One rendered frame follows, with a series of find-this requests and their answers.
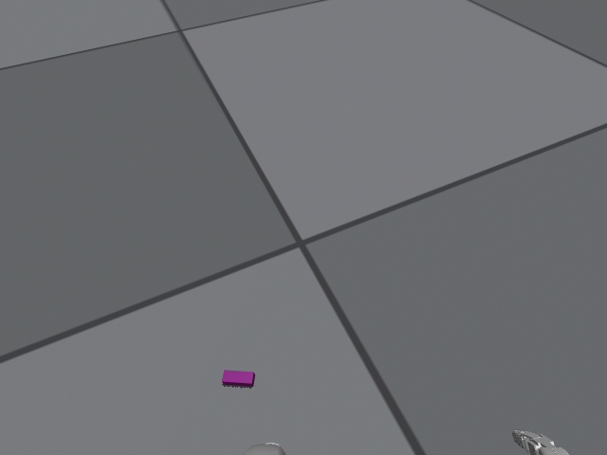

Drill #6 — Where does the right robot hand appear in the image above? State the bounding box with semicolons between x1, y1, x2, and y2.
512;430;569;455

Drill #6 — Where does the small box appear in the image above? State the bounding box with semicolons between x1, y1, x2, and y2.
222;370;255;387

